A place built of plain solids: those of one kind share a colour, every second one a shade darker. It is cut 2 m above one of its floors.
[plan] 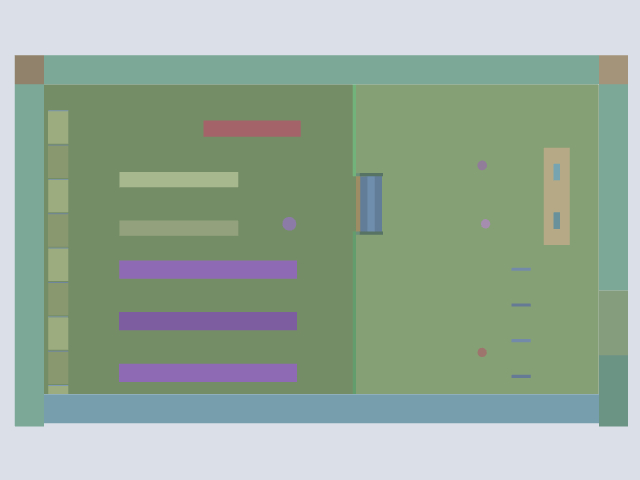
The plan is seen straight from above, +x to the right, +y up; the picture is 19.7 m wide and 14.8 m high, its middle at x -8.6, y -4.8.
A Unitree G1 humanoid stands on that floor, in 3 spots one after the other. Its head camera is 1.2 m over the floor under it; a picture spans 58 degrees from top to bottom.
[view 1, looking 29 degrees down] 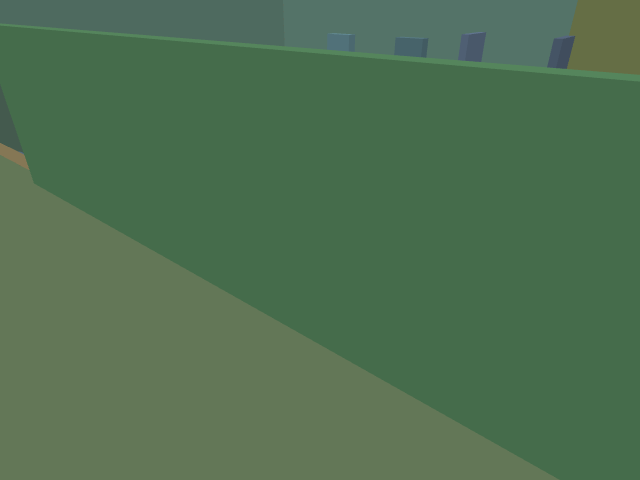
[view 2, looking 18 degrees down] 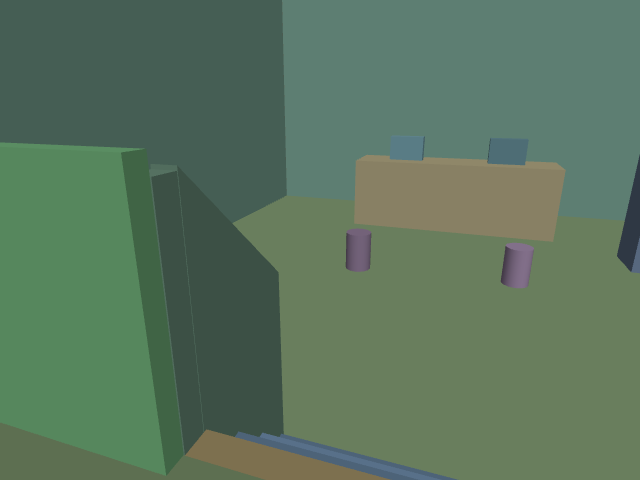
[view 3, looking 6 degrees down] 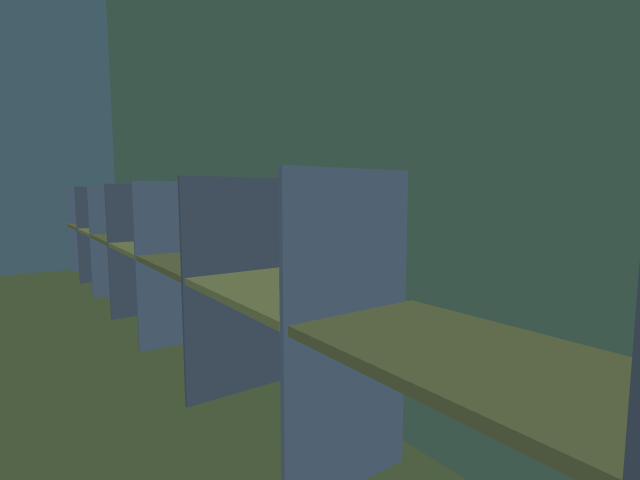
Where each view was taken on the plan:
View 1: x -8.60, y -8.10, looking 39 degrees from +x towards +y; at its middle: rail_edge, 1.49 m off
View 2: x -8.49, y -3.69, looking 19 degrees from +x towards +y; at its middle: floor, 6.42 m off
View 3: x -15.60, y -1.65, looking -126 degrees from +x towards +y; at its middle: carrel_side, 1.58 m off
